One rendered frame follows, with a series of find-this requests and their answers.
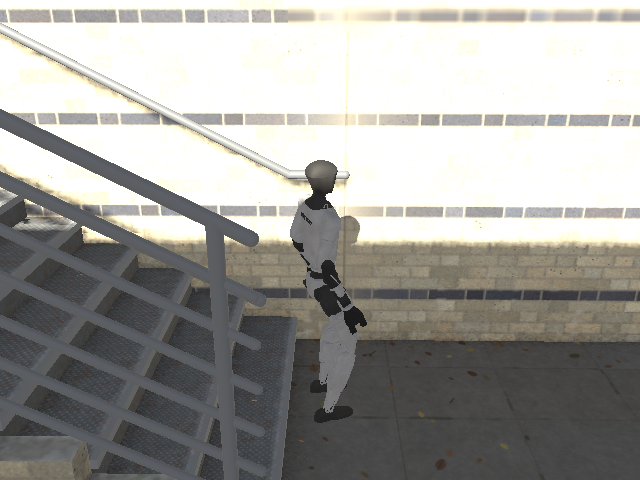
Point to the right robot forearm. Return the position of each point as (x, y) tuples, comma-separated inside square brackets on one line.
[(328, 268)]

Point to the left robot forearm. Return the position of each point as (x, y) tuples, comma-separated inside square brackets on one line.
[(299, 247)]

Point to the robot left foot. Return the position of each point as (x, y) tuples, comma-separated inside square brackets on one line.
[(316, 387)]

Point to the robot torso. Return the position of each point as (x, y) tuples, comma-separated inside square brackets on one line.
[(311, 235)]

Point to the robot right hand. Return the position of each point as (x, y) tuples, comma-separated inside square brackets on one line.
[(352, 317)]

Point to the right robot upper arm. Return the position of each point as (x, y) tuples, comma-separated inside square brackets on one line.
[(330, 226)]

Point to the left robot upper arm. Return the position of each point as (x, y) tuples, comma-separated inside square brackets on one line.
[(296, 230)]

